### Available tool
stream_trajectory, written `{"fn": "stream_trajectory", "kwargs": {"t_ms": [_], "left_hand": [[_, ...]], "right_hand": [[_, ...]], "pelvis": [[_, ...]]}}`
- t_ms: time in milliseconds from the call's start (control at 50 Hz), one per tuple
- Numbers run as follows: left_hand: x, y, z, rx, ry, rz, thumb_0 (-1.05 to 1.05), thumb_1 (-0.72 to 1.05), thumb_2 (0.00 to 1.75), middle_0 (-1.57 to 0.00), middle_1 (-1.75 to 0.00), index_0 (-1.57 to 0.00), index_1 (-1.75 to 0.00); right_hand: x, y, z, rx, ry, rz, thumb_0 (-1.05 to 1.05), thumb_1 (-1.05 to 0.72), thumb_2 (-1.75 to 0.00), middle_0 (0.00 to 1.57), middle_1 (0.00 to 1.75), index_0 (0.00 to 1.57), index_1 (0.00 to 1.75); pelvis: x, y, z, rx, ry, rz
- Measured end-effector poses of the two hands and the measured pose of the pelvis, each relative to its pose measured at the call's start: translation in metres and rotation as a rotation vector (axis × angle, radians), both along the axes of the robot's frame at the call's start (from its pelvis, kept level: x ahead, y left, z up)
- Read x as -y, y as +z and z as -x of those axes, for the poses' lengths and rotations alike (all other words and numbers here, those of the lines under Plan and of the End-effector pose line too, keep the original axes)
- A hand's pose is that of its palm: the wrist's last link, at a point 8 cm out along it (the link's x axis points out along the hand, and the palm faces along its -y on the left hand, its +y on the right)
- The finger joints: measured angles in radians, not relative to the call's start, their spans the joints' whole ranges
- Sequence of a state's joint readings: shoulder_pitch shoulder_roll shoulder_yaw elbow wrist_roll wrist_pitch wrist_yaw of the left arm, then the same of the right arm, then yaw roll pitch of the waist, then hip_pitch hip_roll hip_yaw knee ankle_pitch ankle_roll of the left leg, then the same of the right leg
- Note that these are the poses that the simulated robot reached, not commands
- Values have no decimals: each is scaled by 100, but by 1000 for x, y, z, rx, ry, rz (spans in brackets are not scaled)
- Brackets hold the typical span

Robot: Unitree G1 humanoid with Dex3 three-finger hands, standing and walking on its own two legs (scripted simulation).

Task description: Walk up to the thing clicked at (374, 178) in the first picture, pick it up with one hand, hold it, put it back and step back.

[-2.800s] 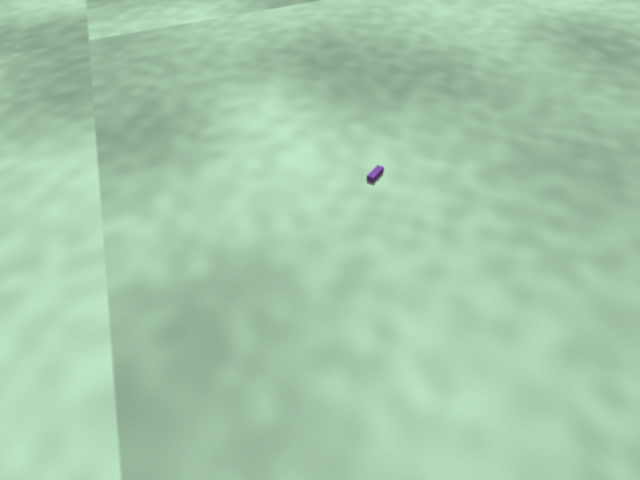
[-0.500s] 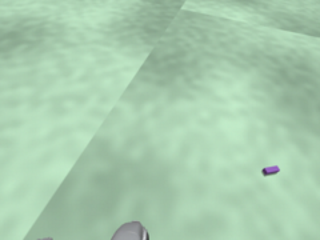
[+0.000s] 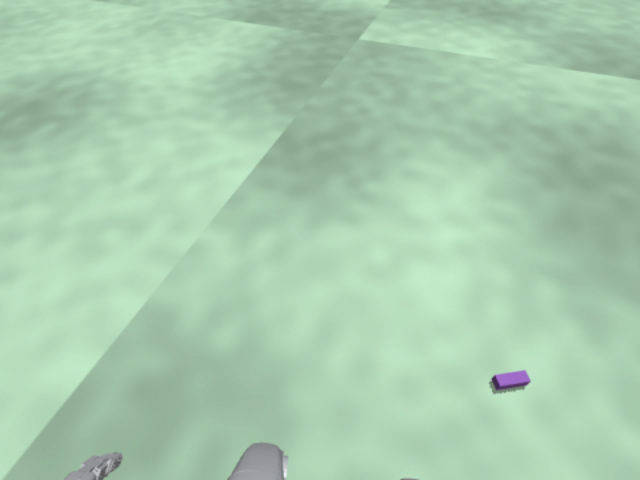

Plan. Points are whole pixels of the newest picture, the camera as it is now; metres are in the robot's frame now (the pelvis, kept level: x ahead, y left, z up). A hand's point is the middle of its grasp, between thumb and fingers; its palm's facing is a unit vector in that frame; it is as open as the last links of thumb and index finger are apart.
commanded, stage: walk up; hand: left
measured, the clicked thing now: (510, 380) +0.53 -0.54 -0.72
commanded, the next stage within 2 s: none
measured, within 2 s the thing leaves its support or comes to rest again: neither
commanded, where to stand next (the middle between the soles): +0.24 -0.90 m, yaw +13 degrees
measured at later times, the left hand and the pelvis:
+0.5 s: hand out of the picture +0.14 +0.08 -0.15, palm faces +0.02 -0.95 -0.30, open 7.4 cm; pelvis +0.08 -0.20 +0.00, yaw +5 degrees
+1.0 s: hand out of the picture +0.12 -0.15 -0.14, palm faces +0.15 -0.92 -0.36, open 7.4 cm; pelvis +0.15 -0.44 +0.01, yaw +11 degrees
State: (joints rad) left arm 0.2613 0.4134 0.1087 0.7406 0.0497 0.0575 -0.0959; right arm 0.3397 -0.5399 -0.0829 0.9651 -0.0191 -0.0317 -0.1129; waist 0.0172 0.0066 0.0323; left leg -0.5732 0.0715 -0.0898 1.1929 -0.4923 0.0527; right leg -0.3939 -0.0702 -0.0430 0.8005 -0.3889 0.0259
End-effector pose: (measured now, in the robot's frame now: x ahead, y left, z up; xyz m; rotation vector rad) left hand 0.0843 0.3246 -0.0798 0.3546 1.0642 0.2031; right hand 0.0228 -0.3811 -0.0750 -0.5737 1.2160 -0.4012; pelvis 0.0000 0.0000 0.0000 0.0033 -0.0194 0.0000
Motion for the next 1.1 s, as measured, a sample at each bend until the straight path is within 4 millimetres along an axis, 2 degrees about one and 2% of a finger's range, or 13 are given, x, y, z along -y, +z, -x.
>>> {"fn": "stream_trajectory", "kwargs": {"t_ms": [100, 180, 240, 320, 380, 460, 580, 660, 720, 800, 920, 1000, 1100], "left_hand": [[30, 12, 37, -96, 102, -18, 0, 90, 90, -21, -30, -20, -30], [55, 2, 50, -140, 155, -15, 0, 90, 90, -21, -30, -20, -30], [77, -17, 46, -155, 174, 13, 0, 90, 90, -20, -30, -20, -30], [121, -36, 23, -162, 143, 64, 1, 90, 90, -20, -30, -20, -30], [153, -38, 1, -159, 84, 98, 1, 90, 90, -20, -30, -20, -30], [183, -37, -33, -96, 54, 101, 0, 90, 90, -21, -30, -20, -30], [227, -32, -68, -32, 54, 40, 0, 90, 90, -21, -30, -20, -30], [271, -30, -72, -22, 80, -29, 0, 91, 90, -20, -30, -20, -30], [313, -25, -53, -46, 124, -39, 0, 91, 90, -20, -30, -20, -30], [363, -7, -26, -130, 188, -7, 0, 90, 90, -20, -30, -20, -30], [409, -5, -8, -196, 244, 6, 0, 90, 90, -21, -30, -20, -30], [436, -25, -20, -193, 248, 35, 0, 90, 90, -21, -30, -20, -30], [481, -39, -60, -165, 169, 80, 1, 90, 90, -20, -30, -20, -30]], "right_hand": [[7, 6, -67, 62, 122, -90, 1, -90, -90, 20, 30, 20, 30], [13, 7, -104, 50, 208, -125, 1, -90, -90, 21, 30, 20, 30], [24, 5, -123, 56, 249, -120, 0, -90, -90, 21, 30, 20, 30], [55, 7, -132, 74, 229, -82, 0, -90, -90, 21, 30, 21, 30], [86, 20, -133, 117, 177, -53, 0, -89, -90, 21, 30, 21, 30], [133, 34, -130, 118, 176, -18, 0, -89, -90, 21, 30, 21, 30], [229, 33, -128, 61, 186, 36, 0, -89, -90, 21, 30, 21, 30], [308, 11, -140, 23, 173, 65, 1, -89, -90, 21, 30, 21, 30], [344, -2, -157, -7, 138, 67, 1, -90, -90, 21, 30, 20, 30], [352, -3, -187, 0, 159, -15, 1, -90, -90, 20, 30, 20, 30], [353, 0, -217, -31, 264, -104, 1, -90, -90, 21, 30, 20, 30], [366, -1, -229, -28, 296, -109, 0, -90, -90, 21, 30, 20, 30], [408, 10, -233, 41, 249, -66, 0, -89, -90, 21, 30, 21, 30]], "pelvis": [[38, 18, -21, -11, 22, -3], [69, 17, -36, -9, 50, 4], [88, 8, -51, -6, 77, 7], [114, 1, -60, 9, 92, -27], [137, 6, -67, 21, 79, -25], [176, 7, -74, 21, 92, -13], [251, -6, -86, 7, 106, -4], [310, -23, -95, 8, 113, 16], [341, -22, -103, 10, 135, 11], [367, 2, -115, -6, 141, 2], [411, 15, -134, -15, 158, 2], [437, 6, -145, -10, 183, 5], [469, 4, -148, 21, 180, -15]]}}
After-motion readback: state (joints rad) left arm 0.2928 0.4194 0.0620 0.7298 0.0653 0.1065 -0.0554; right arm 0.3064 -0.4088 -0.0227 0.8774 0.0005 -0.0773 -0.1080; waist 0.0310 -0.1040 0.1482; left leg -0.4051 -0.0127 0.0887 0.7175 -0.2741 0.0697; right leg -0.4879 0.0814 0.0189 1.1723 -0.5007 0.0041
